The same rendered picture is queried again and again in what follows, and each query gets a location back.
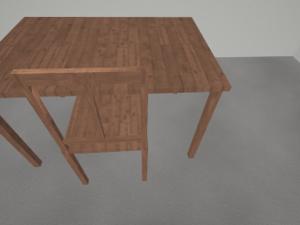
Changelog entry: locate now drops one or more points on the table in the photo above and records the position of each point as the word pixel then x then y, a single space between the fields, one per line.
pixel 172 48

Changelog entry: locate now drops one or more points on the chair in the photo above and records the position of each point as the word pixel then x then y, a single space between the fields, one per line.
pixel 98 123

